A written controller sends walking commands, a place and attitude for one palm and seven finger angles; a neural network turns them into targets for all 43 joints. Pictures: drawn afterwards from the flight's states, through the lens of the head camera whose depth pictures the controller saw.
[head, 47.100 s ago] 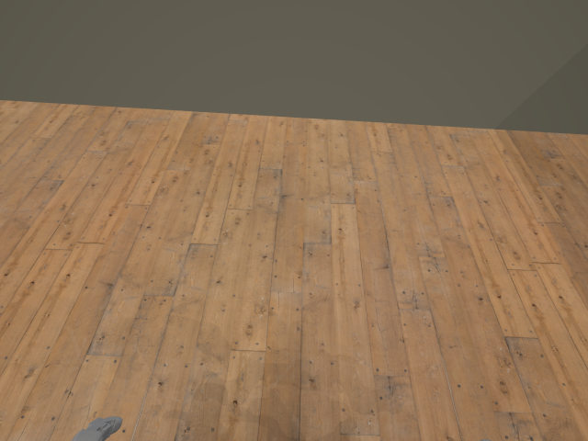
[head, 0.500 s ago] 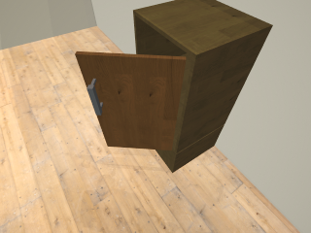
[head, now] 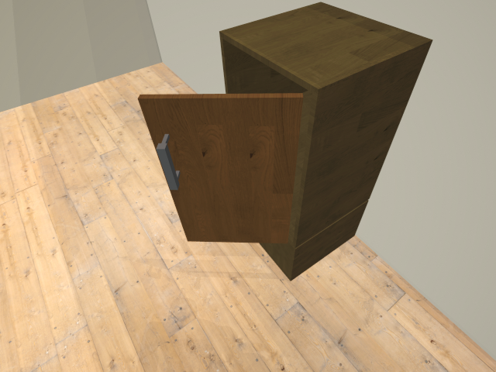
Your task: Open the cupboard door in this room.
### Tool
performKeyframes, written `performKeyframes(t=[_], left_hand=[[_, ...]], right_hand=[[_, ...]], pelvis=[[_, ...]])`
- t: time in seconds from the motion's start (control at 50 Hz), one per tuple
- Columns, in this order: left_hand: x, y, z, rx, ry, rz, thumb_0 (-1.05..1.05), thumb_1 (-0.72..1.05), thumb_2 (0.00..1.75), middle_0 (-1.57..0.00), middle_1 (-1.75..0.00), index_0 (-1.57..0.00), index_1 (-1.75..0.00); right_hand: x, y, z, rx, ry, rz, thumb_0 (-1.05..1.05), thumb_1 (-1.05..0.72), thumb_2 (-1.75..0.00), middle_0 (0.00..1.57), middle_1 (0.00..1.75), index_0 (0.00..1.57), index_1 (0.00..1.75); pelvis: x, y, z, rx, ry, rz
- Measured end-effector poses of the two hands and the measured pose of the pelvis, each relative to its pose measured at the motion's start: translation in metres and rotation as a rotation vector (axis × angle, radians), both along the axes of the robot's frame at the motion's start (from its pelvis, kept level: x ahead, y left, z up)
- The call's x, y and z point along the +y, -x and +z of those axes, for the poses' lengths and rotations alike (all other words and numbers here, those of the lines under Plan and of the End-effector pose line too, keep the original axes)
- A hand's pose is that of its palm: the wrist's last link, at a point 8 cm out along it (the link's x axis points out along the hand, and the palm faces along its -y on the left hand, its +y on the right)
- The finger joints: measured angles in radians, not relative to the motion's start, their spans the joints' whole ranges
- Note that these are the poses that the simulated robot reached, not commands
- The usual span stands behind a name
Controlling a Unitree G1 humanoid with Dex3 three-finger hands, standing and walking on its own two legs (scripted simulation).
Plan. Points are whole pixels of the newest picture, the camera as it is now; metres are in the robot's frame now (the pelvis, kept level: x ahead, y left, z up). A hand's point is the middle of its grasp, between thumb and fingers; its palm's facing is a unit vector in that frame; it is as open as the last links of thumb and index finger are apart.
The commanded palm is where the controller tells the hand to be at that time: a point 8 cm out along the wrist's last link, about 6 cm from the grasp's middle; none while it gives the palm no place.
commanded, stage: come to a stop and stand still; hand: left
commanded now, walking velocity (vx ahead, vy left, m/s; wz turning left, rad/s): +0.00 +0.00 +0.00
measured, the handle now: (170, 162) +0.60 +0.24 -0.04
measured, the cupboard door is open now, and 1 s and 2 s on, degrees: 53 53 53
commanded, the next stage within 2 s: look again from close up in 0.02 s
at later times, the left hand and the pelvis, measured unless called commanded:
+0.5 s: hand out of the picture +0.02 +0.14 -0.17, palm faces +0.00 -0.98 -0.20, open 7.3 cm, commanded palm none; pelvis +0.02 -0.03 +0.00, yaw +0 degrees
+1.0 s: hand out of the picture +0.04 +0.14 -0.18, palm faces +0.08 -0.98 -0.19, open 7.3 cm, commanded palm none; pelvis +0.04 -0.03 +0.00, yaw +2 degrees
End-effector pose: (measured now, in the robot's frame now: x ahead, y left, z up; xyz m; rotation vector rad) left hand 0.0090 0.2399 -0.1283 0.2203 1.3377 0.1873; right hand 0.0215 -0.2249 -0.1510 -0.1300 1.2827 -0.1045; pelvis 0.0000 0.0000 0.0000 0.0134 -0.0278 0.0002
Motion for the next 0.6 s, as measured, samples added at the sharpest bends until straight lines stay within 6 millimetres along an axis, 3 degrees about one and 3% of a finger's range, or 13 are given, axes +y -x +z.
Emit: performKeyframes(t=[0.14, 0.26, 0.6], left_hand=[[-0.015, 0.01, -0.003, 0.045, 0.034, 0.005, 0.0, 0.91, 0.9, -0.2, -0.3, -0.2, -0.3], [-0.034, 0.007, -0.008, 0.06, 0.07, 0.007, 0.0, 0.91, 0.9, -0.2, -0.3, -0.2, -0.3], [-0.05, -0.013, -0.011, 0.05, 0.064, 0.011, 0.01, 0.92, 0.9, -0.2, -0.3, -0.2, -0.3]], right_hand=[[0.0, 0.015, 0.0, 0.063, -0.007, -0.005, 0.01, -0.92, -0.89, 0.2, 0.3, 0.2, 0.3], [-0.004, 0.02, 0.002, 0.098, -0.003, -0.016, 0.0, -0.91, -0.89, 0.2, 0.3, 0.2, 0.3], [-0.017, 0.002, 0.002, 0.108, -0.002, -0.03, 0.01, -0.92, -0.89, 0.2, 0.3, 0.2, 0.3]], pelvis=[[-0.004, -0.003, 0.002, 0.012, -0.003, -0.001], [-0.011, -0.009, 0.002, 0.014, -0.003, -0.002], [-0.03, -0.025, 0.002, 0.013, 0.0, -0.001]])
